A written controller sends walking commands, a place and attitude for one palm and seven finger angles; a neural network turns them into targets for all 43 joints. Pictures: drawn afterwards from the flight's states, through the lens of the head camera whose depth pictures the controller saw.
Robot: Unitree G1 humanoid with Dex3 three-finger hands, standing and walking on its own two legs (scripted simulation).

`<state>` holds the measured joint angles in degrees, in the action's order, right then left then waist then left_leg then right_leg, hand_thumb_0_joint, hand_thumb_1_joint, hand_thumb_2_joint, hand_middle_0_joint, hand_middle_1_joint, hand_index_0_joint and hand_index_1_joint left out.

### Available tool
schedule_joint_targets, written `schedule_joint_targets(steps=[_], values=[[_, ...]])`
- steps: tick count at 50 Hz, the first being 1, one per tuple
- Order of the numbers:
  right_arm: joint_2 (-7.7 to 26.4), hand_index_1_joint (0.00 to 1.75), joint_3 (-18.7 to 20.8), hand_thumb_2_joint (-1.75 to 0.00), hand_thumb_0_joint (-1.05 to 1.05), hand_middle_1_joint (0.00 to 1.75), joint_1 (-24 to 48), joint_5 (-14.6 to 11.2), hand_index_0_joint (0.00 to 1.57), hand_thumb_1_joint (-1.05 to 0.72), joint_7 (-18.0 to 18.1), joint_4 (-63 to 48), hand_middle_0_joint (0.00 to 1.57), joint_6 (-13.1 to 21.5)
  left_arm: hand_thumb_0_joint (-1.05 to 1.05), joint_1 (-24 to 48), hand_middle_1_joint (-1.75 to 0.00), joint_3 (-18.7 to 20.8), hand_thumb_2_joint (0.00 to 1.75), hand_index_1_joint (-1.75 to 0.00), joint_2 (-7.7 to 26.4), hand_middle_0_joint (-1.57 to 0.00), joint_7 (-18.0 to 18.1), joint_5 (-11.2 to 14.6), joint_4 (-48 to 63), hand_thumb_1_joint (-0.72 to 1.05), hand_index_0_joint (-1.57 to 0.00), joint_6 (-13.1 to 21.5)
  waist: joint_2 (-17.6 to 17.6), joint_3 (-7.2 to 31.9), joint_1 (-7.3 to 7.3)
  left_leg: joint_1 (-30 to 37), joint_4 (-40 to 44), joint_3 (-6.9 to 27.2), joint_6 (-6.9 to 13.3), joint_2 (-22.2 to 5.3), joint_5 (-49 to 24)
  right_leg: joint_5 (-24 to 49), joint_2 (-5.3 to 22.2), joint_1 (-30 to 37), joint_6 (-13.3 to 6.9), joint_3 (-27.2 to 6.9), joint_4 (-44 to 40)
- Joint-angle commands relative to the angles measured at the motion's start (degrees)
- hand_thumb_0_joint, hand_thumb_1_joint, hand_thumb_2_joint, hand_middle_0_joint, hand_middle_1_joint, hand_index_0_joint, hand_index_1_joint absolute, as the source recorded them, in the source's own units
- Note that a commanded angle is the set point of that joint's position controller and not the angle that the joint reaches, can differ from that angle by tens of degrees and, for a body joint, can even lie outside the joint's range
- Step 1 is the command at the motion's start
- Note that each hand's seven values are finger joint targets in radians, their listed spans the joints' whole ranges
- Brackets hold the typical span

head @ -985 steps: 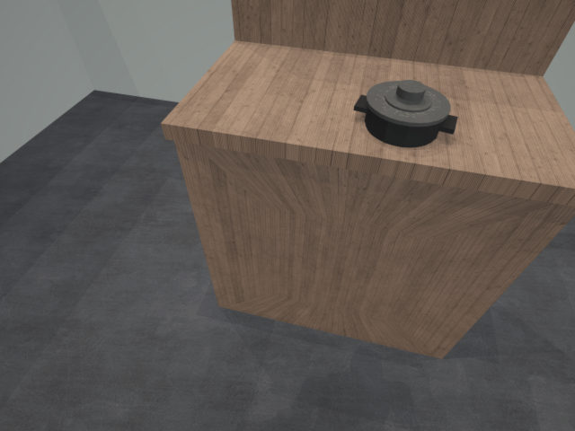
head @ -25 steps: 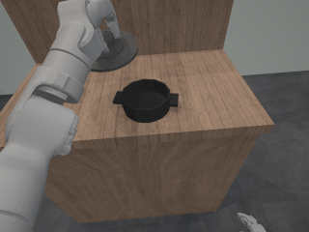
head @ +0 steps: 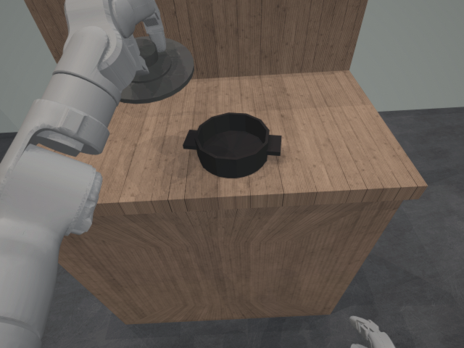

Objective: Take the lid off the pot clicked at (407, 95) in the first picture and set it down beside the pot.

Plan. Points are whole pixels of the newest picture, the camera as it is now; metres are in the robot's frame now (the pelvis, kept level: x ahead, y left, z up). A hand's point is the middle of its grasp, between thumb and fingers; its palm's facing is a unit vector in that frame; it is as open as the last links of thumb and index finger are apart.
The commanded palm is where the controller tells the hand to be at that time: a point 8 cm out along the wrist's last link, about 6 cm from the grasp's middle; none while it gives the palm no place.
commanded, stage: move the lid sideways beside the pot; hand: left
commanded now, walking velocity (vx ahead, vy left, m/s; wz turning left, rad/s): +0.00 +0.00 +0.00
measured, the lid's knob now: (140, 53) +0.48 +0.16 +0.29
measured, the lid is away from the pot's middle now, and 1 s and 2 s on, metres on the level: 0.14 0.26 0.24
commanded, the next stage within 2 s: lower the lid onto the table in 0.96 s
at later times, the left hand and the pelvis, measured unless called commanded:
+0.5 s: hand (104, 54) +0.45 +0.21 +0.31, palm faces -0.14 -0.13 -0.98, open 8.1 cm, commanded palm +0.43 +0.22 +0.37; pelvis +0.00 -0.01 +0.00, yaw -1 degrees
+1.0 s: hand (61, 64) +0.44 +0.27 +0.30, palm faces -0.15 -0.12 -0.98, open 8.1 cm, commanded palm +0.43 +0.26 +0.37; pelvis +0.01 +0.00 +0.00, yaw +0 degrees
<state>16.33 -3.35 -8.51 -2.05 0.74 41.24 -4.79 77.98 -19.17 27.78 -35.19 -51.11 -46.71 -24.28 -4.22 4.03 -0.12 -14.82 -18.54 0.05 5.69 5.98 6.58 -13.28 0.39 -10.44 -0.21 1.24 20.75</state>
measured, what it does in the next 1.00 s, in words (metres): stands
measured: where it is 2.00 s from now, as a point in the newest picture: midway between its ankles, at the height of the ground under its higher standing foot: outside the picture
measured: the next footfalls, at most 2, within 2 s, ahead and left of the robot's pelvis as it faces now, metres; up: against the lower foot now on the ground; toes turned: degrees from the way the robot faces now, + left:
none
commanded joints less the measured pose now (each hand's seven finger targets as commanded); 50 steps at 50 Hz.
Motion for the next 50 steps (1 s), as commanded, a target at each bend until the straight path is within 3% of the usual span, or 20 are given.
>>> schedule_joint_targets(steps=[1,10,11,15,17,20,22,25,26,27,30,31,33,35,36,40,42,45,47,50], values=[[8.2,0.3,2.9,-0.9,0.0,0.3,5.0,0.0,0.2,-0.9,0.6,-7.5,0.2,2.2,0.0,36.5,-1.01,7.8,1.05,-1.0,16.2,-0.8,3.3,-3.4,9.8,0.58,-0.81,0.9,6.1,22.5,-0.63,17.9,-0.5,4.1,-2.7,-2.0,-14.8,10.5,-3.2,-1.9,-3.4,-0.3,-2.7],[8.7,0.3,3.1,-0.9,0.0,0.3,5.0,-0.5,0.2,-0.9,0.5,-8.8,0.2,1.5,0.0,31.7,-1.01,6.1,1.05,-1.0,15.6,-0.8,2.5,-2.3,10.3,0.58,-0.81,1.4,3.3,20.5,-0.68,18.4,-1.7,3.7,-2.6,-2.3,-17.8,10.9,-3.1,-2.3,-3.4,0.0,-2.7],[8.6,0.3,3.3,-0.9,0.0,0.3,4.8,-0.3,0.2,-0.9,0.4,-9.0,0.2,1.9,0.0,36.8,-1.01,8.9,1.05,-1.0,19.3,-0.8,2.7,-3.6,15.0,0.58,-0.81,2.0,3.4,24.0,-0.53,19.9,-1.3,4.0,-2.6,-2.4,-16.9,10.7,-3.4,-2.0,-3.2,-0.5,-2.7],[9.0,0.3,3.2,-0.9,0.0,0.3,4.8,-0.7,0.2,-0.9,0.7,-8.8,0.2,1.4,0.0,31.2,-1.01,6.7,1.05,-1.0,17.2,-0.8,2.3,-2.3,10.4,0.58,-0.81,1.6,3.6,19.4,-1.03,17.8,-1.6,3.7,-2.4,-2.3,-15.9,10.0,-3.2,-2.9,-3.3,0.1,-3.1],[8.8,0.3,3.2,-0.9,0.0,0.3,4.3,-0.5,0.2,-0.9,1.1,-8.4,0.2,1.5,0.0,35.3,-1.01,9.8,1.05,-1.0,21.6,-0.8,2.6,-4.2,10.1,0.58,-0.81,2.1,4.8,20.7,-1.04,17.9,-1.7,3.5,-1.8,-2.1,-14.4,10.0,-3.2,-2.4,-3.2,-0.3,-2.8],[9.2,0.3,3.4,-0.9,0.0,0.3,4.3,-0.8,0.2,-0.9,1.1,-8.7,0.2,1.3,0.0,32.5,-1.01,7.5,1.05,-1.0,19.9,-0.8,2.3,-3.1,10.1,0.58,-0.81,2.6,3.1,20.6,-1.33,18.1,-2.1,3.5,-2.1,-2.0,-15.1,10.2,-3.1,-2.6,-3.3,-0.1,-3.2],[9.2,0.3,3.4,-0.9,0.0,0.3,4.1,-0.6,0.2,-0.9,1.1,-8.8,0.2,1.1,0.0,34.3,-1.01,11.4,1.05,-1.0,24.8,-0.8,2.4,-4.7,10.5,0.58,-0.81,3.0,3.9,22.5,-0.71,18.1,-2.6,3.2,-1.6,-2.0,-16.6,11.9,-3.1,-1.3,-3.2,-0.5,-2.5],[9.5,0.3,3.5,-0.9,0.0,0.3,4.1,-1.0,0.2,-0.9,0.9,-8.9,0.2,0.2,0.0,30.2,-1.01,7.5,1.05,-1.0,20.8,-0.8,1.5,-3.2,8.7,0.58,-0.81,2.8,3.7,19.4,-1.63,17.1,-2.9,2.7,-1.9,-2.0,-17.9,13.2,-2.9,-2.0,-3.1,0.0,-3.0],[9.5,0.3,3.6,-0.9,0.0,0.3,3.5,-0.7,0.2,-0.9,1.0,-8.7,0.2,0.1,0.0,32.2,-1.01,11.3,1.05,-1.0,25.5,-0.8,1.6,-4.5,9.5,0.58,-0.81,2.9,4.9,21.1,-1.34,16.9,-2.6,2.5,-1.4,-2.1,-16.0,12.6,-2.9,-1.4,-2.7,-0.7,-3.1],[9.3,0.3,3.2,-0.9,0.0,0.3,4.1,-0.9,0.2,-0.9,1.3,-8.8,0.2,-0.4,0.0,31.9,-1.01,10.4,1.05,-1.0,25.1,-0.8,1.5,-4.7,7.2,0.58,-0.81,3.1,5.5,19.5,-1.63,15.9,-3.0,2.4,-1.2,-2.0,-15.7,12.8,-2.8,-1.7,-2.8,-0.4,-2.6],[9.6,0.3,3.4,-0.9,0.0,0.3,5.1,-1.2,0.2,-0.9,1.0,-9.9,0.2,0.2,0.0,34.3,-1.01,8.6,1.05,-1.0,23.7,-0.8,1.6,-2.8,16.2,0.58,-0.81,4.0,-1.6,25.2,-1.41,21.9,-4.6,3.4,-2.0,-2.0,-22.7,14.5,-2.8,-1.9,-3.2,-0.4,-2.3],[9.3,0.3,3.6,-0.9,0.0,0.3,3.7,-0.9,0.2,-0.9,1.0,-9.5,0.2,0.2,0.0,35.0,-1.01,12.4,1.05,-1.0,27.8,-0.8,2.0,-4.3,16.3,0.58,-0.81,4.1,-1.2,26.2,-1.2,22.2,-4.5,3.5,-1.9,-2.3,-23.3,14.0,-3.4,-2.2,-3.0,-0.6,-2.4],[9.3,0.3,3.3,-0.9,0.0,0.3,3.4,-1.2,0.2,-0.9,1.2,-9.2,0.2,-0.9,0.0,29.2,-1.01,11.5,1.05,-1.0,26.8,-0.8,1.4,-4.7,8.5,0.58,-0.81,3.5,3.3,20.2,-1.59,17.7,-4.3,2.9,-1.4,-2.1,-20.1,14.1,-3.0,-2.3,-2.8,0.0,-2.6],[10.0,0.3,3.5,-0.9,0.0,0.3,4.5,-1.6,0.2,-0.9,1.0,-9.6,0.2,-1.3,0.0,28.0,-1.01,8.5,1.05,-1.0,23.6,-0.8,0.8,-2.8,11.1,0.58,-0.81,3.6,1.1,19.7,-1.84,18.6,-4.2,2.9,-1.8,-2.1,-21.3,14.5,-2.7,-2.7,-3.1,0.1,-2.8],[9.9,0.3,3.7,-0.9,0.0,0.3,3.3,-1.1,0.2,-0.9,0.9,-9.6,0.2,-1.3,0.0,30.7,-1.01,13.3,1.05,-1.0,29.5,-0.8,1.3,-4.2,14.1,0.58,-0.81,3.9,1.2,23.6,-1.14,19.6,-4.2,3.0,-1.6,-2.4,-22.1,15.1,-2.9,-1.3,-2.8,-0.5,-2.6],[10.2,0.3,3.4,-0.9,0.0,0.3,4.4,-1.7,0.2,-0.9,1.0,-10.0,0.2,-1.9,0.0,28.2,-1.01,10.9,1.05,-1.0,27.9,-0.8,0.8,-3.1,13.4,0.58,-0.81,4.3,0.4,21.7,-1.64,19.6,-4.9,3.1,-1.8,-2.4,-24.3,15.8,-2.8,-1.7,-3.1,0.0,-2.6],[9.9,0.3,3.4,-0.9,0.0,0.3,3.9,-1.5,0.2,-0.9,1.2,-9.9,0.2,-2.0,0.0,28.3,-1.01,14.7,1.05,-1.0,32.1,-0.8,1.1,-4.4,12.2,0.58,-0.81,4.5,1.4,22.3,-1.16,19.6,-5.3,3.1,-1.3,-2.6,-23.8,15.6,-2.9,-1.6,-2.8,-0.3,-2.0],[10.0,0.3,3.4,-0.9,0.0,0.3,4.4,-1.9,0.2,-0.9,1.0,-10.1,0.2,-2.5,0.0,26.1,-1.01,9.4,1.05,-1.0,26.4,-0.8,0.5,-2.5,12.6,0.58,-0.81,4.8,0.5,19.9,-2.12,19.4,-4.9,3.3,-1.8,-2.6,-22.9,14.2,-2.8,-3.1,-3.0,0.4,-2.6],[9.6,0.3,3.3,-0.9,0.0,0.3,4.5,-1.8,0.2,-0.9,1.2,-10.2,0.2,-2.2,0.0,30.3,-1.01,11.6,1.05,-1.0,29.0,-0.8,1.1,-3.3,15.9,0.58,-0.81,5.1,-1.1,22.6,-2.0,21.6,-5.0,3.8,-1.5,-2.7,-22.9,13.1,-3.1,-3.6,-2.8,0.0,-2.3],[10.4,0.3,3.4,-0.9,0.0,0.3,4.0,-1.9,0.2,-0.9,1.4,-9.2,0.2,-2.3,0.0,28.1,-1.01,10.2,1.05,-1.0,27.4,-0.8,0.8,-2.1,13.1,0.58,-0.81,5.1,-0.8,19.7,-2.64,20.4,-4.1,4.1,-2.2,-2.6,-20.8,12.0,-3.2,-4.4,-3.1,0.6,-3.4]])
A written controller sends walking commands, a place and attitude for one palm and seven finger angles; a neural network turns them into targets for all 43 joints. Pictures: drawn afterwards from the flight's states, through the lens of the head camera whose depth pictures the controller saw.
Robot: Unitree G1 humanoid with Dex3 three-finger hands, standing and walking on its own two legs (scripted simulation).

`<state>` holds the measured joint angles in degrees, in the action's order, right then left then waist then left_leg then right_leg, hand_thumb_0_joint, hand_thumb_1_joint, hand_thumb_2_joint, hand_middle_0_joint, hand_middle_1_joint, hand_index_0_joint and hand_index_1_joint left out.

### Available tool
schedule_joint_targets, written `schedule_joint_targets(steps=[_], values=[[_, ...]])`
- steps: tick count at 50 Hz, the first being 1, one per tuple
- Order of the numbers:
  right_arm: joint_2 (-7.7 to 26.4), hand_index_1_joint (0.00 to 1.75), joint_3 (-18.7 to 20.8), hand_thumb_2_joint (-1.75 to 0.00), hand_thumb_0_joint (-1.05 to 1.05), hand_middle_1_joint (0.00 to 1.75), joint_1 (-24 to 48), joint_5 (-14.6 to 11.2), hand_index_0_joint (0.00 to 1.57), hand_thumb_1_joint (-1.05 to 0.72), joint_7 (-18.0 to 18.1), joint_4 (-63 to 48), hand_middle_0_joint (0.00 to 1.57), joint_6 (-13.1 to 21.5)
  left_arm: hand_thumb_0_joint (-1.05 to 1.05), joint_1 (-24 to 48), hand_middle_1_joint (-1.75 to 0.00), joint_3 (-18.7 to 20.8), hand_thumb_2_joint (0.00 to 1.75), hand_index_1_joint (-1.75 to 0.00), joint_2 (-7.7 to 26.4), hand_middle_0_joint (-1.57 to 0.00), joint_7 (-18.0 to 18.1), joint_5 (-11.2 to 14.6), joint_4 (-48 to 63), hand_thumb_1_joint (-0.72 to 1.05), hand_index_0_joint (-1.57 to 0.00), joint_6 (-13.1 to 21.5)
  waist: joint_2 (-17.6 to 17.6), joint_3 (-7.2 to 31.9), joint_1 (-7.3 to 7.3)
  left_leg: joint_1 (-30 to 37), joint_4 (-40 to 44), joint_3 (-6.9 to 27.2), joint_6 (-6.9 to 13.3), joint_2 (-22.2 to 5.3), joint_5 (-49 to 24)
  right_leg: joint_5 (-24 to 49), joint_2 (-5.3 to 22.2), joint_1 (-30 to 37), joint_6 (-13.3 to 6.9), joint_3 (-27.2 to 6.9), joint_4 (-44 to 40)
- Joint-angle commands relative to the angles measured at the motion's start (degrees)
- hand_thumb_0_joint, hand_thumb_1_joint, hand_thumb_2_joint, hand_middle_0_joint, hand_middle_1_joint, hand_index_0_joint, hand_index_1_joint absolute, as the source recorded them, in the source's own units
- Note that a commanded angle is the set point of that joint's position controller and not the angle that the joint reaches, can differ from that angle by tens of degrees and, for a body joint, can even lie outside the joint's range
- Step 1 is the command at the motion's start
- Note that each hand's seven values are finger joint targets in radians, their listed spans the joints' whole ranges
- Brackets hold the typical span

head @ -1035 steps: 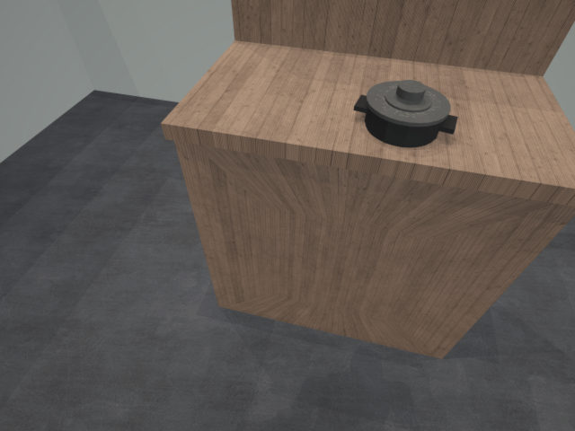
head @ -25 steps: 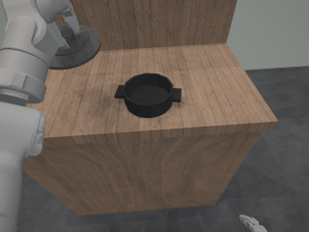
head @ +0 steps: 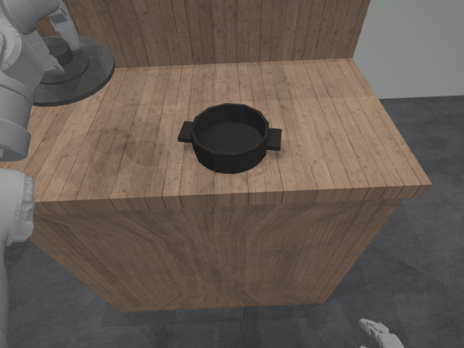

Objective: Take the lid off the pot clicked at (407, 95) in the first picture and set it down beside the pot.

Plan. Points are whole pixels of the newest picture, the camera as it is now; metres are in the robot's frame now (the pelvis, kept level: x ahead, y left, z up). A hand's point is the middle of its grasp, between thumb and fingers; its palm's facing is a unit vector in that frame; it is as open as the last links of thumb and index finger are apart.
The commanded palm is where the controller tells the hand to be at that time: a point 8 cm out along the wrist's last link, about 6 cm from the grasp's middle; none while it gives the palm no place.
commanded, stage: lower the lid onto the table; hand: left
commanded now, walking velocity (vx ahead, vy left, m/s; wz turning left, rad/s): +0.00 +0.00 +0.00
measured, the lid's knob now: (52, 53) +0.47 +0.29 +0.28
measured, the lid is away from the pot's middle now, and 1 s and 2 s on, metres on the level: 0.26 0.24 0.23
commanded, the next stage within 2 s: none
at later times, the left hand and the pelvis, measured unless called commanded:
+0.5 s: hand (62, 66) +0.44 +0.26 +0.27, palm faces -0.19 -0.18 -0.96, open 8.1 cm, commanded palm +0.42 +0.26 +0.34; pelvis -0.01 +0.01 +0.00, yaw -1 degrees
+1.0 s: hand (77, 86) +0.44 +0.25 +0.24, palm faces -0.25 -0.16 -0.95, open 8.1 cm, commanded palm +0.42 +0.26 +0.31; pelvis -0.01 +0.01 +0.00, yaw +0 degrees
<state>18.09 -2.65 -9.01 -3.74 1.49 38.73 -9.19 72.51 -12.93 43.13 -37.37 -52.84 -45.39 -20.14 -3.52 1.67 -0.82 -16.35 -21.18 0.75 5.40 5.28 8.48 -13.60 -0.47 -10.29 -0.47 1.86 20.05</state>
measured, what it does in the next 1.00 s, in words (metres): stands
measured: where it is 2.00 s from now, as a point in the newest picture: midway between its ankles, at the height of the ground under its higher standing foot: outside the picture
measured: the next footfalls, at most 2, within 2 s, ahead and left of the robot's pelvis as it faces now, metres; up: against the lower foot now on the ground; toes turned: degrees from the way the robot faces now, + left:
none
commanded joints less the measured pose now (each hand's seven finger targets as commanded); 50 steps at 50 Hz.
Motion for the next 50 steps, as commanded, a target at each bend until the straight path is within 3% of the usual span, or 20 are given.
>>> schedule_joint_targets(steps=[1,10,11,15,16,18,20,21,25,28,30,31,35,36,40,41,45,46,48,50], values=[[8.3,0.3,2.8,-0.9,0.0,0.3,4.2,-0.2,0.2,-0.9,0.5,-7.0,0.2,2.6,0.0,39.7,-1.01,6.1,1.05,-1.0,14.9,-0.8,3.4,-1.2,17.7,0.58,-0.81,1.8,-2.6,26.7,-1.52,24.3,-1.2,3.7,-2.0,-2.0,-23.3,12.4,-2.4,-3.8,-2.6,-0.5,-2.4],[8.4,0.3,2.6,-0.9,0.0,0.3,4.5,-0.1,0.2,-0.9,-0.1,-6.7,0.2,3.0,0.0,29.8,-1.01,3.0,1.05,-1.0,8.7,-0.8,3.4,0.0,7.1,0.58,-0.81,-2.5,1.3,22.0,-0.84,20.1,-1.1,3.7,-2.2,-2.0,-22.3,12.3,-2.0,-3.5,-2.9,0.2,-1.6],[8.2,0.3,2.6,-0.9,0.0,0.3,4.0,0.2,0.2,-0.9,-0.1,-6.4,0.2,2.9,0.0,34.5,-1.01,5.2,1.05,-1.0,12.0,-0.8,3.6,-1.5,9.4,0.58,-0.81,-2.4,2.2,23.5,-0.89,20.1,-0.2,3.6,-1.9,-2.2,-19.2,11.4,-2.1,-3.0,-2.7,-0.2,-1.8],[8.4,0.3,2.5,-0.9,0.0,0.3,4.6,0.3,0.2,-0.9,0.3,-6.9,0.2,3.3,0.0,33.9,-1.01,4.2,1.05,-1.0,10.7,-0.8,4.0,-0.4,9.9,0.58,-0.81,-2.0,0.0,24.2,-0.74,21.2,-1.0,3.9,-2.1,-1.9,-21.5,11.6,-2.2,-3.0,-3.2,-0.1,-1.3],[8.3,0.3,2.7,-0.9,0.0,0.3,3.9,0.4,0.2,-0.9,0.2,-6.8,0.2,3.5,0.0,37.5,-1.01,7.5,1.05,-1.0,15.0,-0.8,4.3,-1.7,12.2,0.58,-0.81,-1.7,0.0,26.5,-0.48,22.0,-0.6,4.1,-2.0,-2.2,-20.8,11.5,-2.3,-2.5,-2.9,-0.6,-1.4],[7.8,0.3,2.4,-0.9,0.0,0.3,3.7,0.2,0.2,-0.9,0.5,-6.7,0.2,3.1,0.0,33.0,-1.01,5.7,1.05,-1.0,12.1,-0.8,4.1,-1.7,5.1,0.58,-0.81,-1.9,3.4,21.4,-0.81,18.6,-0.5,3.8,-1.4,-2.0,-17.6,10.3,-2.2,-3.2,-2.8,-0.1,-1.2],[8.2,0.3,2.5,-0.9,0.0,0.3,4.7,0.1,0.2,-0.9,0.3,-7.4,0.2,3.2,0.0,31.5,-1.01,3.6,1.05,-1.0,9.6,-0.8,4.0,0.0,7.8,0.58,-0.81,-1.4,0.2,22.0,-0.62,19.4,-0.5,3.9,-2.1,-2.1,-18.3,9.7,-2.1,-3.5,-3.2,0.0,-1.1],[8.1,0.3,2.7,-0.9,0.0,0.3,3.6,0.5,0.2,-0.9,0.3,-7.0,0.2,3.4,0.0,35.6,-1.01,5.4,1.05,-1.0,12.2,-0.8,4.4,-1.3,10.6,0.58,-0.81,-1.0,-0.1,24.4,-0.85,20.7,-0.3,4.0,-1.9,-2.2,-17.2,9.5,-2.3,-3.2,-2.9,-0.4,-1.2],[8.2,0.3,2.8,-0.9,0.0,0.3,3.7,0.3,0.2,-0.9,0.5,-6.9,0.2,3.6,0.0,31.5,-1.01,3.1,1.05,-1.0,8.9,-0.8,4.6,-0.1,7.1,0.58,-0.81,-0.6,-0.5,21.6,-1.4,19.8,-0.7,4.1,-2.0,-2.1,-17.5,9.2,-2.4,-4.3,-3.3,0.0,-1.4],[8.1,0.3,2.8,-0.9,0.0,0.3,2.7,0.3,0.2,-0.9,0.5,-6.5,0.2,3.6,0.0,33.8,-1.01,5.6,1.05,-1.0,12.0,-0.8,5.0,-1.1,8.4,0.58,-0.81,0.0,-0.1,23.4,-1.21,20.1,-0.5,4.3,-1.6,-2.1,-16.0,9.3,-2.5,-3.6,-3.0,-0.2,-1.1],[8.3,0.3,2.9,-0.9,0.0,0.3,3.8,0.2,0.2,-0.9,0.4,-6.9,0.2,4.2,0.0,32.7,-1.01,2.4,1.05,-1.0,8.0,-0.8,4.9,0.5,10.8,0.58,-0.81,0.4,-2.8,23.8,-1.51,22.1,-1.5,4.7,-2.4,-2.0,-20.9,10.3,-2.7,-4.4,-3.3,-0.1,-1.1],[8.3,0.3,3.2,-0.9,0.0,0.3,2.3,0.4,0.2,-0.9,0.3,-6.3,0.2,4.4,0.0,35.3,-1.01,5.3,1.05,-1.0,11.3,-0.8,5.4,-0.4,13.1,0.58,-0.81,0.6,-2.8,25.7,-1.45,23.3,-1.2,5.2,-2.5,-2.4,-20.7,10.0,-2.9,-4.4,-3.0,-0.4,-1.2],[8.9,0.3,3.0,-0.9,0.0,0.3,2.8,0.3,0.2,-0.9,0.5,-6.1,0.2,3.7,0.0,27.9,-1.01,4.8,1.05,-1.0,9.9,-0.8,5.1,0.5,6.5,0.58,-0.81,0.6,0.0,20.8,-1.33,18.8,-0.6,4.2,-2.2,-2.0,-16.4,9.3,-2.6,-4.1,-3.3,0.1,-1.5],[8.8,0.3,3.2,-0.9,0.0,0.3,2.3,0.5,0.2,-0.9,0.4,-6.1,0.2,3.8,0.0,31.6,-1.01,7.0,1.05,-1.0,13.1,-0.8,5.4,-0.6,10.0,0.58,-0.81,1.0,0.5,24.0,-1.13,19.9,-0.4,4.2,-1.8,-2.0,-15.9,10.0,-2.6,-2.9,-3.0,-0.5,-1.3],[8.6,0.3,3.1,-0.9,0.0,0.3,3.3,0.2,0.2,-0.9,0.6,-6.2,0.2,3.7,0.0,29.5,-1.01,3.2,1.05,-1.0,8.2,-0.8,5.2,0.9,8.2,0.58,-0.81,1.1,-0.6,21.4,-1.86,20.1,-1.1,4.4,-2.1,-1.9,-17.9,10.2,-2.8,-4.6,-3.3,0.0,-1.4],[8.8,0.3,3.4,-0.9,0.0,0.3,2.2,0.5,0.2,-0.9,0.5,-6.0,0.2,3.9,0.0,33.6,-1.01,7.2,1.05,-1.0,13.3,-0.8,5.8,-0.2,12.6,0.58,-0.81,1.6,-1.1,25.4,-1.4,21.8,-0.8,4.6,-2.0,-2.2,-17.9,10.5,-2.9,-3.4,-2.9,-0.5,-1.2],[8.6,0.3,3.3,-0.9,0.0,0.3,3.0,0.3,0.2,-0.9,0.5,-6.3,0.2,3.7,0.0,27.3,-1.01,4.3,1.05,-1.0,8.7,-0.8,5.5,1.0,8.3,0.58,-0.81,1.5,-0.7,22.5,-1.46,20.5,-1.6,4.5,-2.3,-2.0,-19.0,10.6,-2.9,-4.3,-3.4,-0.1,-1.0],[8.9,0.3,3.5,-0.9,0.0,0.3,2.3,0.6,0.2,-0.9,0.4,-6.3,0.2,3.7,0.0,30.7,-1.01,8.5,1.05,-1.0,14.1,-0.8,6.0,-0.2,12.5,0.58,-0.81,2.0,-0.7,26.0,-0.93,21.6,-1.2,4.5,-2.0,-2.2,-19.3,11.4,-2.9,-2.9,-3.0,-0.6,-0.9],[7.9,0.3,3.1,-0.9,0.0,0.3,2.6,0.3,0.2,-0.9,0.5,-6.6,0.2,3.4,0.0,27.1,-1.01,4.9,1.05,-1.0,9.2,-0.8,5.6,0.0,8.0,0.58,-0.81,1.8,0.9,23.0,-1.51,20.4,-2.2,4.1,-1.5,-1.9,-21.0,12.7,-2.8,-3.5,-2.9,-0.3,-0.3],[8.7,0.3,3.1,-0.9,0.0,0.3,3.0,0.1,0.2,-0.9,0.3,-6.7,0.2,2.8,0.0,22.7,-1.01,5.9,1.05,-1.0,10.2,-0.8,5.5,1.2,5.4,0.58,-0.81,1.7,2.2,19.9,-1.11,17.3,-1.4,3.3,-1.8,-2.1,-17.9,12.0,-2.6,-3.0,-3.1,0.0,-0.7]])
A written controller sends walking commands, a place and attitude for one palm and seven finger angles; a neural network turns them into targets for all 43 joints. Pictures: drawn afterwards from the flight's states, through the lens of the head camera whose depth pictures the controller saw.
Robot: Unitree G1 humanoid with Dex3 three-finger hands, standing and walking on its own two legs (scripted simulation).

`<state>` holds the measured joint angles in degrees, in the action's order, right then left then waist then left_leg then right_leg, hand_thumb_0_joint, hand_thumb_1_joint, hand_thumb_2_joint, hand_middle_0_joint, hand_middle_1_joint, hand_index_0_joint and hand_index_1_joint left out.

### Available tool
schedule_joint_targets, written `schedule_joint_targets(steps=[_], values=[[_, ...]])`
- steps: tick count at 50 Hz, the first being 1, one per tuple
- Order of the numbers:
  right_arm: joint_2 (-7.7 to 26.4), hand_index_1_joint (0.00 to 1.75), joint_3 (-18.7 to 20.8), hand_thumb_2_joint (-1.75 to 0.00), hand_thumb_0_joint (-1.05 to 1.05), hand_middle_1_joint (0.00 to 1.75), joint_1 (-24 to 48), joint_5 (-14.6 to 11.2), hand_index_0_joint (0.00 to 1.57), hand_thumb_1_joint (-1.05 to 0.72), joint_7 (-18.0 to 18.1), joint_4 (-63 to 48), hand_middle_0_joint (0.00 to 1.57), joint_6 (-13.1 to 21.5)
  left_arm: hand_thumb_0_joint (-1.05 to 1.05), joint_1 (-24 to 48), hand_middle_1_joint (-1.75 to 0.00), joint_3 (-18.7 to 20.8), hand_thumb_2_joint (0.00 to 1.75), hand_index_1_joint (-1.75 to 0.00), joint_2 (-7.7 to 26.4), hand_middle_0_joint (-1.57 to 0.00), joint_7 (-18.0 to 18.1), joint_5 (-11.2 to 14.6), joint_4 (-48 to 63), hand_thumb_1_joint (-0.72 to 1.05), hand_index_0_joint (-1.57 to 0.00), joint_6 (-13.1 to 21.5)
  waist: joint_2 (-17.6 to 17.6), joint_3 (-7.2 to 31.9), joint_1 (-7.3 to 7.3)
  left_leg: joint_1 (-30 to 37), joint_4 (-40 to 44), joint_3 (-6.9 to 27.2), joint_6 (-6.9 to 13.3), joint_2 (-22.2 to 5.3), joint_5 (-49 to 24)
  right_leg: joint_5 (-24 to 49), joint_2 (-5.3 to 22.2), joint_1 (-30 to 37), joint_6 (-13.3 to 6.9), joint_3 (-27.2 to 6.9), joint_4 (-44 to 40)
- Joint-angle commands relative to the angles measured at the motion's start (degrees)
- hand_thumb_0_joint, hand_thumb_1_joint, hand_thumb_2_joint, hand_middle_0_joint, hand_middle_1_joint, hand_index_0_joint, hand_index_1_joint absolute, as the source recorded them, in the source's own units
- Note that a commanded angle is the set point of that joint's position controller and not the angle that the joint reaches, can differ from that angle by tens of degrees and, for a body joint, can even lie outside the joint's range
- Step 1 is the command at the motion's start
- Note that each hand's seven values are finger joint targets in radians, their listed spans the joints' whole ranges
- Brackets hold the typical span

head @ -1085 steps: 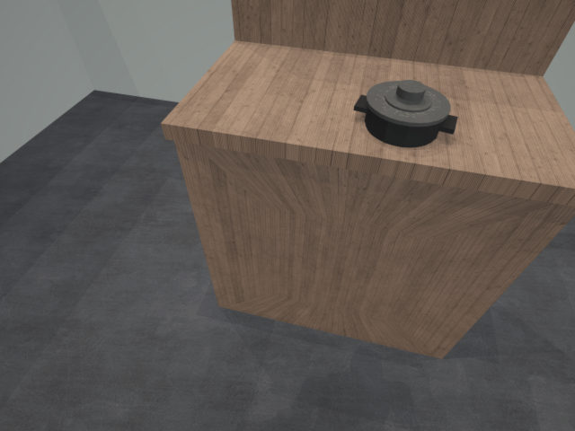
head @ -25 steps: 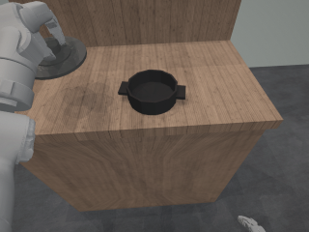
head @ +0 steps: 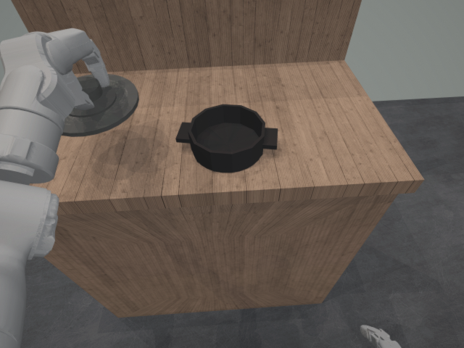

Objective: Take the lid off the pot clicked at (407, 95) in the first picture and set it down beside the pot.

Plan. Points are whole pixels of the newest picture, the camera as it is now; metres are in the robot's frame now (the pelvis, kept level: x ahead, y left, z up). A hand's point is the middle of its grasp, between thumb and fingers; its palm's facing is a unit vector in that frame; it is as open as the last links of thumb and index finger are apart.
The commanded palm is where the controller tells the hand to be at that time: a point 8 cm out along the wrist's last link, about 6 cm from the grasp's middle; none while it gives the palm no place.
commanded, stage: lower the lid onto the table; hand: left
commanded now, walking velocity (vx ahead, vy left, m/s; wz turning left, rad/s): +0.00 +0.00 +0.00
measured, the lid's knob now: (84, 90) +0.47 +0.26 +0.22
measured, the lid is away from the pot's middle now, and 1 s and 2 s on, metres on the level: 0.24 0.23 0.23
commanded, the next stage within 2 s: open the fingers wide in 1.62 s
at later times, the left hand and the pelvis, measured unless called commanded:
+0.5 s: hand (87, 108) +0.44 +0.25 +0.21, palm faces -0.32 -0.16 -0.93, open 8.1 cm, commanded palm +0.44 +0.25 +0.27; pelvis +0.00 -0.01 +0.00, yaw +0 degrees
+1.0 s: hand (98, 124) +0.44 +0.25 +0.17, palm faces -0.38 -0.17 -0.91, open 8.1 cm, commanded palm +0.44 +0.25 +0.24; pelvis +0.01 -0.01 +0.00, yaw -1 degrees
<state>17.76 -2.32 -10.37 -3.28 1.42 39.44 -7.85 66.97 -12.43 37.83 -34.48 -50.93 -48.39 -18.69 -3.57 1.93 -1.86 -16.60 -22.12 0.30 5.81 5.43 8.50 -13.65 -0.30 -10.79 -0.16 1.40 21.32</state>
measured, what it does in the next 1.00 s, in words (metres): stands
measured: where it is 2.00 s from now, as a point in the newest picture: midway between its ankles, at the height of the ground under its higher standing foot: outside the picture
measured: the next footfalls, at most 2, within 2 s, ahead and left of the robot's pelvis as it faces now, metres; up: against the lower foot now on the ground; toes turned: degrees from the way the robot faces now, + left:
none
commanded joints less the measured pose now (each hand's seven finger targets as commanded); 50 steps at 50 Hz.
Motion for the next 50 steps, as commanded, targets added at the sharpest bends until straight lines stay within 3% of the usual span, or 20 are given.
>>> schedule_joint_targets(steps=[1,3,6,8,10,14,16,25,27,30,31,35,36,38,40,41,45,47,49,50], values=[[9.0,0.3,2.8,-0.9,0.0,0.3,4.4,-0.1,0.2,-0.9,0.4,-7.6,0.2,1.3,0.0,33.5,-1.01,6.0,1.05,-1.0,17.4,-0.8,2.6,-1.6,12.6,0.58,-0.81,0.6,1.9,22.7,-0.22,18.6,0.0,3.9,-1.9,-2.1,-16.1,11.6,-2.8,-1.9,-3.1,-0.1,-1.9],[8.2,0.3,2.7,-0.9,0.0,0.3,4.7,-0.3,0.2,-0.9,0.7,-7.6,0.2,1.5,0.0,36.6,-1.01,3.1,1.05,-1.0,13.8,-0.8,3.0,-1.4,14.4,0.58,-0.81,0.9,-0.6,23.2,-1.14,21.2,-0.8,4.7,-1.9,-2.1,-18.1,11.3,-3.1,-3.6,-3.2,0.2,-1.7],[9.2,0.3,3.1,-0.9,0.0,0.3,3.7,0.3,0.2,-0.9,0.8,-7.6,0.2,1.8,0.0,34.2,-1.01,10.7,1.05,-1.0,22.6,-0.8,3.5,-2.2,15.7,0.58,-0.81,1.4,0.1,27.0,0.36,21.2,-1.3,4.4,-1.8,-2.0,-20.5,13.8,-3.1,-0.7,-3.2,-0.6,-1.6],[8.1,0.3,2.7,-0.9,0.0,0.3,4.3,-0.3,0.2,-0.9,0.8,-7.7,0.2,1.3,0.0,30.9,-1.01,4.5,1.05,-1.0,14.7,-0.8,2.8,-1.4,10.8,0.58,-0.81,1.2,1.5,21.5,-0.76,19.2,-1.3,4.2,-1.7,-2.1,-18.6,12.6,-2.9,-2.7,-3.0,0.2,-1.4],[8.6,0.3,2.8,-0.9,0.0,0.3,5.7,-0.4,0.2,-0.9,0.4,-8.5,0.2,1.3,0.0,27.5,-1.01,2.9,1.05,-1.0,12.5,-0.8,2.7,0.1,12.7,0.58,-0.81,1.2,-0.4,21.1,-0.42,19.4,-1.5,3.9,-2.0,-2.0,-19.1,12.3,-3.0,-3.1,-3.4,0.2,-1.6],[8.8,0.3,2.7,-0.9,0.0,0.3,4.5,-0.2,0.2,-0.9,1.0,-7.6,0.2,0.6,0.0,30.6,-1.01,7.0,1.05,-1.0,18.2,-0.8,3.2,-1.1,10.7,0.58,-0.81,1.7,2.1,20.3,-0.6,16.5,-0.4,3.5,-1.3,-1.8,-12.6,11.1,-2.9,-2.0,-3.1,-0.1,-1.7],[8.6,0.3,2.9,-0.9,0.0,0.3,4.5,-0.1,0.2,-0.9,1.1,-7.7,0.2,1.1,0.0,36.5,-1.01,5.2,1.05,-1.0,17.0,-0.8,3.5,-1.0,17.2,0.58,-0.81,2.5,-1.7,24.3,-1.36,20.4,-0.7,4.1,-1.6,-1.7,-14.4,11.1,-3.2,-2.5,-3.2,-0.4,-2.0],[9.0,0.3,3.2,-0.9,0.0,0.3,4.0,-0.1,0.2,-0.9,1.0,-7.0,0.2,0.8,0.0,29.6,-1.01,3.5,1.05,-1.0,13.4,-0.8,3.8,-0.1,11.1,0.58,-0.81,3.3,-1.4,21.9,-1.57,19.2,-1.7,4.1,-1.9,-1.8,-16.2,12.2,-3.4,-3.6,-3.6,0.1,-1.7],[8.8,0.3,3.0,-0.9,0.0,0.3,3.1,0.1,0.2,-0.9,1.3,-6.7,0.2,0.5,0.0,29.0,-1.01,7.6,1.05,-1.0,18.4,-0.8,4.1,-1.4,7.7,0.58,-0.81,3.6,1.8,21.7,-1.09,16.9,-1.6,3.4,-1.1,-1.6,-13.9,12.6,-3.2,-1.9,-3.3,-0.3,-1.4],[9.0,0.3,3.2,-0.9,0.0,0.3,3.4,-0.2,0.2,-0.9,1.0,-7.0,0.2,0.2,0.0,28.4,-1.01,3.5,1.05,-1.0,13.8,-0.8,3.9,-0.2,8.8,0.58,-0.81,4.1,-0.3,20.8,-1.51,17.0,-1.9,3.2,-1.5,-1.6,-15.8,13.4,-3.3,-2.9,-3.5,0.1,-1.4],[9.3,0.3,3.5,-0.9,0.0,0.3,2.5,0.1,0.2,-0.9,1.1,-6.7,0.2,0.1,0.0,30.9,-1.01,7.4,1.05,-1.0,18.7,-0.8,4.3,-1.3,10.7,0.58,-0.81,4.3,-0.4,23.6,-1.35,18.1,-1.6,3.5,-1.4,-1.9,-14.9,12.8,-3.4,-2.2,-3.2,-0.5,-1.4],[9.1,0.3,3.4,-0.9,0.0,0.3,2.7,-0.1,0.2,-0.9,1.2,-7.3,0.2,0.1,0.0,27.2,-1.01,5.3,1.05,-1.0,15.7,-0.8,4.3,-0.4,8.8,0.58,-0.81,5.1,-0.9,22.7,-1.43,17.8,-2.7,3.2,-1.3,-1.7,-18.7,15.0,-3.4,-2.5,-3.5,-0.2,-1.0],[9.3,0.3,3.7,-0.9,0.0,0.3,1.7,0.1,0.2,-0.9,1.1,-7.0,0.2,-0.1,0.0,28.7,-1.01,9.1,1.05,-1.0,20.4,-0.8,4.6,-1.3,10.9,0.58,-0.81,5.3,0.3,25.3,-1.09,18.4,-2.5,3.4,-1.2,-1.9,-17.9,14.8,-3.5,-1.2,-3.0,-0.7,-0.9],[8.8,0.3,3.4,-0.9,0.0,0.3,1.8,-0.2,0.2,-0.9,1.1,-7.1,0.2,-0.4,0.0,26.9,-1.01,6.4,1.05,-1.0,17.2,-0.8,4.4,-1.0,7.8,0.58,-0.81,5.6,0.4,21.9,-1.6,16.7,-2.6,3.1,-1.0,-1.8,-16.7,14.6,-3.4,-2.3,-3.0,-0.3,-0.7],[9.2,0.3,3.6,-0.9,0.0,0.3,2.8,-0.2,0.2,-0.9,0.9,-7.8,0.2,-0.1,0.0,25.4,-1.01,5.5,1.05,-1.0,15.6,-0.8,4.3,0.1,10.8,0.58,-0.81,5.8,-1.5,23.8,-1.37,18.7,-3.7,3.1,-1.2,-1.9,-21.8,16.4,-3.5,-2.5,-3.4,-0.4,-0.5],[9.3,0.3,4.0,-0.9,0.0,0.3,1.6,0.0,0.2,-0.9,0.9,-7.4,0.2,-0.3,0.0,27.3,-1.01,8.8,1.05,-1.0,19.7,-0.8,4.8,-0.6,13.8,0.58,-0.81,5.9,-2.0,26.0,-1.25,20.0,-3.4,3.6,-1.2,-2.2,-21.2,15.7,-3.5,-2.0,-2.9,-0.9,-0.6],[9.2,0.3,3.7,-0.9,0.0,0.3,2.4,-0.4,0.2,-0.9,0.7,-7.9,0.2,-0.3,0.0,20.6,-1.01,6.6,1.05,-1.0,15.7,-0.8,4.4,0.8,10.6,0.58,-0.81,5.9,-0.5,22.5,-1.25,18.7,-4.1,3.5,-1.3,-2.1,-24.0,16.6,-3.8,-3.0,-3.2,-0.1,-0.4],[9.1,0.3,3.8,-0.9,0.0,0.3,1.8,-0.3,0.2,-0.9,0.8,-7.5,0.2,-0.7,0.0,22.3,-1.01,9.0,1.05,-1.0,18.9,-0.8,4.7,0.0,10.6,0.58,-0.81,6.0,1.5,22.4,-1.14,17.3,-3.7,3.2,-0.8,-2.0,-19.5,15.8,-3.6,-2.2,-2.8,-0.4,-0.4],[9.0,0.3,3.8,-0.9,0.0,0.3,2.3,-0.4,0.2,-0.9,0.8,-7.9,0.2,-0.9,0.0,23.5,-1.01,8.6,1.05,-1.0,19.1,-0.8,4.7,0.0,13.0,0.58,-0.81,6.5,-0.2,23.3,-1.13,17.6,-3.6,3.3,-0.8,-2.1,-20.0,16.1,-3.5,-2.0,-2.9,-0.5,-0.1],[9.1,0.3,3.8,-0.9,0.0,0.3,3.2,-0.4,0.2,-0.9,0.7,-8.2,0.2,-0.7,0.0,24.0,-1.01,5.6,1.05,-1.0,15.8,-0.8,4.7,0.8,15.4,0.58,-0.81,6.4,-2.4,23.8,-1.54,19.7,-4.2,3.8,-1.3,-2.2,-23.3,16.2,-3.6,-3.4,-3.2,-0.3,-0.3]])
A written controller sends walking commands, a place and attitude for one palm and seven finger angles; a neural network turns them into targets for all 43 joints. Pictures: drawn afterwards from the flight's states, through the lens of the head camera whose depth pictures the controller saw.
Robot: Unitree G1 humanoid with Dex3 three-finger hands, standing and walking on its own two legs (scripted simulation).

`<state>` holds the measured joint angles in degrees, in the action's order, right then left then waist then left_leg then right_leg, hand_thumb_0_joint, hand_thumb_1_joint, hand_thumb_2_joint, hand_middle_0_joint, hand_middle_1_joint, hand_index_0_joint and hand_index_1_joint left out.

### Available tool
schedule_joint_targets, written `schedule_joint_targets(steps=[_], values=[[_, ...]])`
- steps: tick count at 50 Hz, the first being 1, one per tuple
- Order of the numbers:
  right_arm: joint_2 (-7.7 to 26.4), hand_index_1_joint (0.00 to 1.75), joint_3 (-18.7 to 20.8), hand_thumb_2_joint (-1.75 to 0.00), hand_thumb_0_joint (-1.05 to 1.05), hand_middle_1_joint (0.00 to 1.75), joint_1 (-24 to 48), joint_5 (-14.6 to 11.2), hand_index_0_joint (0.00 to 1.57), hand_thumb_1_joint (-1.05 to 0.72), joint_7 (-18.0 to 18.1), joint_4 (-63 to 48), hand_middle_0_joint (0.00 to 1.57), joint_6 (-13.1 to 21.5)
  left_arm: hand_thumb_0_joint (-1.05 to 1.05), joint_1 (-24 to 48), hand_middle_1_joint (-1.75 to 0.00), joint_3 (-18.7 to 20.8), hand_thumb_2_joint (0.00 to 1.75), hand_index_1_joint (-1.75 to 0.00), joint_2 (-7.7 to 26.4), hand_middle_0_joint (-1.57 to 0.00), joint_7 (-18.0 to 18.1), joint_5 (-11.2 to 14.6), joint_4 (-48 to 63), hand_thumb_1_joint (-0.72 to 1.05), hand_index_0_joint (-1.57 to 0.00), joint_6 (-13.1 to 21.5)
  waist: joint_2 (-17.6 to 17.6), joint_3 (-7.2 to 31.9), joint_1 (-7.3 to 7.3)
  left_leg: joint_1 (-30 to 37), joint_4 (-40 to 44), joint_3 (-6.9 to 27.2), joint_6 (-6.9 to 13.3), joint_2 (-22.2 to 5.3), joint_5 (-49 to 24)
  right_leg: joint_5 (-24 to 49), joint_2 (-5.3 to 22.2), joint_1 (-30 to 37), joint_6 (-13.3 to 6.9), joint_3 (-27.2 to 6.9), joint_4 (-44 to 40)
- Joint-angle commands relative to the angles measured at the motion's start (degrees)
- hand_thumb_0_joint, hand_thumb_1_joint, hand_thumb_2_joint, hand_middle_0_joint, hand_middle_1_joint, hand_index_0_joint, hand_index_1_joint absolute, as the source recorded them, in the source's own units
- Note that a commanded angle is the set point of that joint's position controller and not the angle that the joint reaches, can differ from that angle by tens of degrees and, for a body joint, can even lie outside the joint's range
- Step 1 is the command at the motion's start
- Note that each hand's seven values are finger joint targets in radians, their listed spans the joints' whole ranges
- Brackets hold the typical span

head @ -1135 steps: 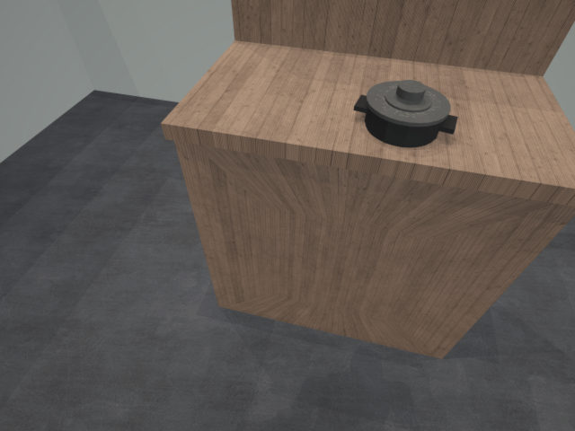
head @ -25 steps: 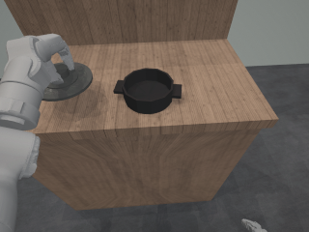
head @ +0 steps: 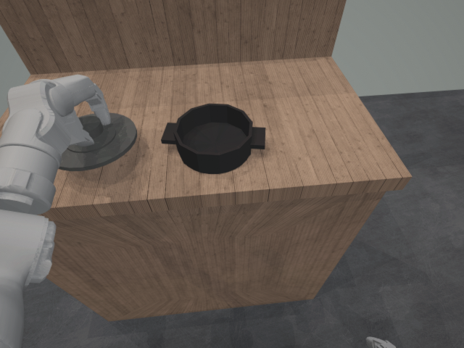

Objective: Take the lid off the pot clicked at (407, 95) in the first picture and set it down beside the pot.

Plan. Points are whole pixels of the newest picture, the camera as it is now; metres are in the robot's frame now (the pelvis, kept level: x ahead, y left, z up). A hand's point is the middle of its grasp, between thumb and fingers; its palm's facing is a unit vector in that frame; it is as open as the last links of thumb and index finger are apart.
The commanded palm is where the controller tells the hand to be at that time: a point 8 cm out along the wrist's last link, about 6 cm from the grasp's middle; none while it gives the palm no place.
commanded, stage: lower the lid onto the table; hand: left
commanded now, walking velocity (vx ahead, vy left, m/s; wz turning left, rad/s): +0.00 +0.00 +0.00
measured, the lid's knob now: (86, 128) +0.46 +0.27 +0.15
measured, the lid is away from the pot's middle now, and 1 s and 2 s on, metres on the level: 0.23 0.23 0.23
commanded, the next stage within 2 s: open the fingers wide in 0.62 s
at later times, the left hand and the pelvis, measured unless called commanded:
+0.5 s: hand (90, 139) +0.43 +0.25 +0.14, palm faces -0.42 -0.15 -0.89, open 8.1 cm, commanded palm +0.44 +0.26 +0.21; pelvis -0.01 +0.00 +0.00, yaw +0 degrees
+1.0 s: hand (88, 138) +0.45 +0.27 +0.13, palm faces -0.37 -0.10 -0.93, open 8.2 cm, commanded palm +0.45 +0.27 +0.19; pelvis +0.00 +0.00 +0.00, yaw -1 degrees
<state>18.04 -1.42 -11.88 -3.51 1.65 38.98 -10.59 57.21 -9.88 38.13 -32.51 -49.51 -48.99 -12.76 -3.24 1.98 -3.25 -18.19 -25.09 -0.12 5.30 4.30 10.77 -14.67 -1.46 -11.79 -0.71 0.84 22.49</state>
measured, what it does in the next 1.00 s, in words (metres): stands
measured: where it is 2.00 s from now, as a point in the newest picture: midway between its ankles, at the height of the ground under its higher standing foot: outside the picture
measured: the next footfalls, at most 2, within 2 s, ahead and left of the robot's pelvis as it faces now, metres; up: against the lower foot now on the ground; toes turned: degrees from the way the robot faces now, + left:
none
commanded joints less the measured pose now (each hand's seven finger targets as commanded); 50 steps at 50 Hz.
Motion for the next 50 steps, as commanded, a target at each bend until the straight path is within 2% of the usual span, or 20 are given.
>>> schedule_joint_targets(steps=[1,3,6,8,10,11,13,20,22,25,27,30,33,36,38,40,42,43,46,50], values=[[8.8,0.3,3.3,-0.9,0.0,0.3,3.2,0.2,0.2,-0.9,0.6,-7.1,0.2,2.0,0.0,35.1,-1.01,5.4,1.05,-1.0,17.9,-0.8,3.2,-1.5,16.5,0.58,-0.81,0.4,-2.4,25.0,-0.31,22.3,-1.0,4.6,-0.7,-1.3,-24.0,15.6,-2.7,-2.7,-2.3,0.0,-1.7],[8.6,0.3,2.8,-0.9,0.0,0.3,3.1,-0.1,0.2,-0.9,0.8,-6.7,0.2,1.8,0.0,32.0,-1.01,4.3,1.05,-1.0,16.2,-0.8,2.9,-1.5,9.7,0.58,-0.81,0.3,0.3,20.4,-0.56,18.5,-0.4,4.1,-0.5,-0.9,-18.8,14.3,-2.6,-3.3,-2.4,0.5,-1.9],[8.9,0.3,2.9,-0.9,0.0,0.3,3.5,0.1,0.2,-0.9,1.0,-7.0,0.2,1.6,0.0,34.5,-1.01,6.0,1.05,-1.0,19.1,-0.8,3.4,-1.6,13.1,0.58,-0.81,1.3,-1.2,24.0,-0.28,19.1,-0.3,4.1,-0.7,-0.8,-18.7,14.6,-2.4,-1.9,-2.6,0.1,-1.5],[8.3,0.3,2.9,-0.9,0.0,0.3,3.1,-0.1,0.2,-0.9,1.1,-6.1,0.2,1.4,0.0,35.3,-1.01,1.6,1.05,-1.0,13.6,-0.8,3.3,-1.5,9.5,0.58,-0.81,1.3,-1.0,20.0,-1.51,18.9,-0.3,4.3,-0.7,-1.0,-16.4,12.6,-2.7,-5.1,-2.5,0.7,-1.9],[8.9,0.3,2.8,-0.9,0.0,0.3,3.6,0.0,0.2,-0.9,1.3,-6.3,0.2,1.5,0.0,35.5,-1.01,1.2,1.05,-1.0,13.1,-0.8,3.4,-0.7,10.5,0.58,-0.81,1.7,-1.8,21.7,-1.36,19.7,-0.3,4.6,-1.2,-1.0,-17.8,13.0,-2.7,-4.9,-3.1,0.8,-1.9],[8.9,0.3,3.2,-0.9,0.0,0.3,2.6,0.3,0.2,-0.9,1.3,-6.0,0.2,1.6,0.0,37.8,-1.01,4.1,1.05,-1.0,16.5,-0.8,3.8,-1.3,13.6,0.58,-0.81,2.2,-2.8,25.0,-1.1,21.5,-0.3,5.0,-1.2,-1.2,-18.7,13.2,-2.8,-4.3,-2.8,0.4,-1.8],[8.2,0.3,3.1,-0.9,0.0,0.3,2.6,0.1,0.2,-0.9,1.2,-5.8,0.2,1.6,0.0,36.6,-1.01,1.3,1.05,-1.0,12.5,-0.8,3.8,-1.4,11.0,0.58,-0.81,2.6,-2.9,23.1,-1.67,21.8,-0.8,5.2,-1.3,-1.2,-19.3,12.7,-2.9,-5.9,-2.7,0.8,-1.8],[8.7,0.3,3.1,-0.9,0.0,0.3,1.8,0.1,0.2,-0.9,0.9,-5.2,0.2,1.4,0.0,36.0,-1.01,0.8,1.05,-1.0,11.0,-0.8,5.0,-1.0,8.7,0.58,-0.81,3.5,-2.5,22.4,-1.5,20.7,-0.2,5.1,-2.1,-1.5,-19.5,12.2,-2.9,-6.3,-3.3,1.2,-1.7],[8.6,0.3,3.1,-0.9,0.0,0.3,0.8,0.5,0.2,-0.9,1.1,-5.0,0.2,1.7,0.0,34.4,-1.01,5.3,1.05,-1.0,15.9,-0.8,6.0,-2.2,6.3,0.58,-0.81,4.1,-0.9,24.0,-0.66,20.3,-0.7,4.9,-1.4,-1.3,-19.7,13.0,-2.9,-4.9,-3.1,0.8,-1.3],[8.6,0.3,2.9,-0.9,0.0,0.3,0.9,-0.1,0.2,-0.9,0.9,-5.3,0.2,1.3,0.0,32.1,-1.01,2.2,1.05,-1.0,12.6,-0.8,5.9,-1.4,3.6,0.58,-0.81,4.8,0.1,21.2,-0.74,16.4,0.1,4.0,-1.5,-1.2,-17.5,13.2,-2.6,-4.3,-3.1,1.1,-1.2],[8.7,0.3,3.0,-0.9,0.0,0.3,0.3,0.2,0.2,-0.9,1.1,-5.2,0.2,1.3,0.0,32.8,-1.01,5.6,1.05,-1.0,17.0,-0.8,6.7,-2.6,3.3,0.58,-0.81,5.3,0.3,22.8,-0.39,16.9,-0.5,3.6,-0.9,-1.2,-17.0,13.3,-2.7,-3.6,-2.9,0.5,-0.8],[8.5,0.3,3.0,-0.9,0.0,0.3,-0.1,-0.2,0.2,-0.9,1.1,-5.0,0.2,1.0,0.0,30.8,-1.01,1.6,1.05,-1.0,12.0,-0.8,6.4,-2.1,-1.5,0.58,-0.81,5.5,0.7,18.4,-1.29,14.7,0.0,3.6,-1.1,-1.3,-14.2,11.4,-2.6,-5.9,-2.9,0.9,-1.3],[8.7,0.3,2.7,-0.9,0.0,0.3,-1.2,-0.1,0.2,-0.9,1.5,-4.9,0.2,0.6,0.0,29.3,-1.01,5.1,1.05,-1.0,16.8,-0.8,6.8,-2.6,-4.4,0.58,-0.81,6.5,2.6,19.1,-0.83,12.2,-0.3,2.6,-0.4,-0.8,-11.1,11.6,-2.4,-4.3,-2.6,0.5,-0.6],[8.5,0.3,3.2,-0.9,0.0,0.3,-1.4,-0.1,0.2,-0.9,1.2,-4.7,0.2,0.2,0.0,30.3,-1.01,-1.1,1.05,-1.0,8.9,-0.8,6.4,-2.2,-3.3,0.58,-0.81,6.5,0.7,18.3,-2.14,14.2,-0.9,3.1,-0.6,-1.3,-11.8,10.6,-2.4,-7.8,-2.5,0.7,-0.5],[8.7,0.3,3.3,-0.9,0.0,0.3,-1.6,0.4,0.2,-0.9,2.0,-5.4,0.2,-0.5,0.0,23.8,-1.0,6.5,1.03,-0.99,16.5,-0.77,9.1,-4.1,2.1,0.55,-0.79,13.4,1.4,18.2,-0.45,12.8,-2.2,2.3,-0.2,-1.7,-12.0,8.4,-2.6,-8.7,-2.9,0.2,0.1],[8.5,0.3,3.6,-0.9,0.0,0.3,-1.4,-0.1,0.2,-0.9,2.0,-5.7,0.2,-1.3,0.0,25.2,-0.99,3.8,1.01,-0.98,12.8,-0.75,9.4,-2.3,4.5,0.52,-0.77,14.6,0.3,17.6,-0.99,12.8,-1.5,2.5,-0.4,-2.2,-12.6,8.6,-2.4,-9.0,-3.1,0.6,-0.1],[8.7,0.3,3.8,-0.9,0.0,0.3,-2.3,-0.1,0.2,-0.9,2.1,-5.1,0.2,-1.7,0.0,26.8,-0.98,8.8,1.0,-0.97,19.0,-0.73,10.9,-2.3,5.2,0.49,-0.75,14.4,-0.3,21.3,-0.55,14.6,-1.6,2.3,-0.1,-2.2,-13.8,9.4,-2.3,-7.7,-2.8,0.2,0.1],[8.3,0.3,3.7,-0.9,0.0,0.3,-2.6,-0.2,0.2,-0.9,2.2,-4.8,0.2,-1.6,0.0,25.4,-0.98,6.5,0.99,-0.96,16.0,-0.72,10.9,-2.3,1.1,0.47,-0.74,13.7,0.3,19.0,-1.15,13.8,-1.7,2.2,0.0,-1.9,-14.1,9.5,-2.3,-8.6,-2.8,0.4,-0.1],[9.0,0.3,3.7,-0.9,0.0,0.3,-2.9,-0.3,0.2,-0.9,2.0,-4.3,0.2,-1.5,0.0,25.5,-0.95,8.4,0.98,-0.94,18.9,-0.7,11.4,-2.5,2.0,0.42,-0.71,12.9,0.5,21.3,-0.51,13.9,-2.0,1.9,-0.2,-2.0,-17.1,11.7,-2.2,-6.9,-2.6,0.0,0.1],[8.7,0.3,3.7,-0.9,0.0,0.3,-2.3,-0.5,0.2,-0.9,1.9,-4.7,0.2,-1.6,0.0,23.8,-0.91,6.0,0.97,-0.9,15.6,-0.67,11.2,-2.3,1.8,0.35,-0.68,12.5,-0.4,20.9,-0.96,15.1,-2.5,2.1,-0.4,-2.1,-19.3,12.0,-2.3,-7.6,-2.7,0.4,-0.1]])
